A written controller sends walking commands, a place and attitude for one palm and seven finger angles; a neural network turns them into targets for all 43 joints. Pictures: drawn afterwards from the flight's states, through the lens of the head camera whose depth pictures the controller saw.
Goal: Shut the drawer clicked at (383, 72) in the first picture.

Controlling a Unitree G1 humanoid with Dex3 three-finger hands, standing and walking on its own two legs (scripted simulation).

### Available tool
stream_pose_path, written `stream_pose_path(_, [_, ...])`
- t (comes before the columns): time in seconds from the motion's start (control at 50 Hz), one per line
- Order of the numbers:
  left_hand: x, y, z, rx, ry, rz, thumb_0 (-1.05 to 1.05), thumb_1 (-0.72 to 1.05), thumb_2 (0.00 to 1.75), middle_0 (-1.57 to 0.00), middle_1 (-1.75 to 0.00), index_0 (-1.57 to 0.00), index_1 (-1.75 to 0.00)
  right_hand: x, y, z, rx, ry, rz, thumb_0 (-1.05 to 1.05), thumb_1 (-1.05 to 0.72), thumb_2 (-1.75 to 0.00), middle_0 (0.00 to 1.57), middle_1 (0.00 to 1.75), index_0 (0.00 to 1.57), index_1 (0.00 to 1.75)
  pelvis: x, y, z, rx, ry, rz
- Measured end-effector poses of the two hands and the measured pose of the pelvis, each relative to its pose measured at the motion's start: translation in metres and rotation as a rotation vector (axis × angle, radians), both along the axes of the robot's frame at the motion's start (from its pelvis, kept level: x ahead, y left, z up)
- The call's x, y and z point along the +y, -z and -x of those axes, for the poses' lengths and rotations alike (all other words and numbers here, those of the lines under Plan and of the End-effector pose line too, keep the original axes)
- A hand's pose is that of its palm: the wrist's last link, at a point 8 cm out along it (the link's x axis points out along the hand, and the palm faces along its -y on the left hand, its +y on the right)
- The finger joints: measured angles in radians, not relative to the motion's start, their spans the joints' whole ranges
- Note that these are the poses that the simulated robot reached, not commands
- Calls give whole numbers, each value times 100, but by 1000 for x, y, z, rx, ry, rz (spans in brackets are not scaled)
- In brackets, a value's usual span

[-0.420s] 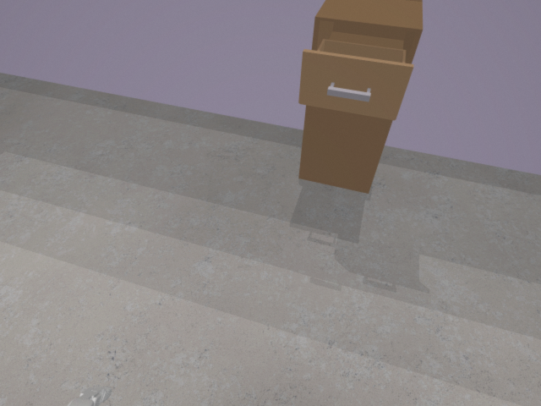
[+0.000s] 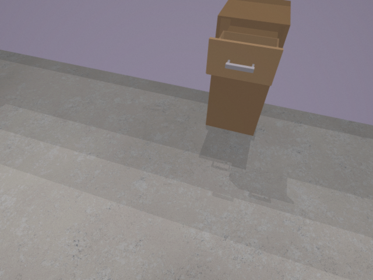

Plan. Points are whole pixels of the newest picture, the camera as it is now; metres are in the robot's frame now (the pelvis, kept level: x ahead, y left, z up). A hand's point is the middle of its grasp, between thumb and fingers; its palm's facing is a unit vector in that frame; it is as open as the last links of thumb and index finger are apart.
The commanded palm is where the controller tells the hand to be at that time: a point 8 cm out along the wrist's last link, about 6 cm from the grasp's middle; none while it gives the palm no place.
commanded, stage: stand and wait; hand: left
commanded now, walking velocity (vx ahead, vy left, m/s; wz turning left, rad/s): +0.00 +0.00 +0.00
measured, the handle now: (240, 65) +1.04 -0.19 -0.05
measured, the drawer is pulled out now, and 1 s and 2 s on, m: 0.30 0.30 0.30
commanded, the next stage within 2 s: look at it before walking up in 0.40 s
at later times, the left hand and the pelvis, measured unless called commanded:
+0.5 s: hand out of the picture +0.06 +0.24 -0.15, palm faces -0.03 -0.94 -0.33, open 7.4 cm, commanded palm none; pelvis -0.01 +0.00 +0.00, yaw +0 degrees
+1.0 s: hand out of the picture +0.06 +0.24 -0.15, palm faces -0.02 -0.94 -0.33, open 7.4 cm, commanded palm none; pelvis -0.01 +0.00 +0.00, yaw +0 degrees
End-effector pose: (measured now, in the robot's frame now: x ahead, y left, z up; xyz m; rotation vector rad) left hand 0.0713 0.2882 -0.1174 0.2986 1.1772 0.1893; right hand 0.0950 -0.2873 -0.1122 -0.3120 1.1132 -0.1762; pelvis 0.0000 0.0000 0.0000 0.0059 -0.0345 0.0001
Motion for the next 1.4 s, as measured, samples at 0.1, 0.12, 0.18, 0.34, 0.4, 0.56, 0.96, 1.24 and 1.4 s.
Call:
stream_pose_path(0.1, [2, 1, 13, 33, -9, -7, 1, 91, 90, -20, -30, -20, -30, -6, 3, 19, 47, 19, 5, 1, -91, -90, 20, 30, 20, 30, -2, -1, 4, -3, 1, 1])
stream_pose_path(0.12, [2, 1, 15, 37, -10, -8, 1, 91, 90, -20, -30, -20, -30, -7, 3, 23, 55, 22, 5, 1, -91, -90, 20, 30, 20, 30, -2, -1, 5, -3, 1, 1])
stream_pose_path(0.18, [2, 0, 20, 47, -12, -11, 1, 91, 90, -20, -30, -20, -30, -8, 5, 32, 75, 31, 5, 1, -91, -90, 20, 30, 20, 30, -3, -2, 7, -4, 2, 1])
stream_pose_path(0.34, [1, -1, 21, 46, -6, -11, 1, 91, 90, -20, -30, -20, -30, -9, 7, 48, 102, 44, -2, 1, -91, -90, 20, 30, 20, 30, -4, -2, 12, -4, 3, 2])
stream_pose_path(0.4, [0, -1, 20, 41, -2, -8, 1, 91, 90, -20, -30, -20, -30, -8, 7, 51, 106, 46, -5, 1, -91, -90, 20, 30, 20, 30, -4, -3, 13, -3, 4, 2])
stream_pose_path(0.56, [-3, 0, 15, 31, 7, 0, 1, 91, 90, -20, -30, -20, -30, -6, 7, 51, 103, 50, -8, 1, -91, -90, 20, 30, 20, 30, -3, -3, 13, -1, 7, 2])
stream_pose_path(0.96, [0, 1, 16, 50, -2, 0, 1, 91, 90, -20, -30, -20, -30, -3, 4, 38, 92, 40, -4, 1, -91, -90, 20, 30, 20, 30, -1, -4, 8, 4, 6, 3])
stream_pose_path(1.24, [-6, 7, 19, 88, -9, 12, 1, 91, 90, -20, -30, -20, -30, 4, 10, 33, 96, 53, -21, 1, -91, -90, 20, 30, 20, 30, -1, -2, -3, 11, 34, 4])
stream_pose_path(1.4, [-38, 26, 18, 210, 28, 89, 1, 91, 90, -20, -30, -20, -30, 20, 30, 61, 133, 186, -94, 1, -91, -90, 20, 30, 20, 30, -8, 8, -34, 31, 132, -13])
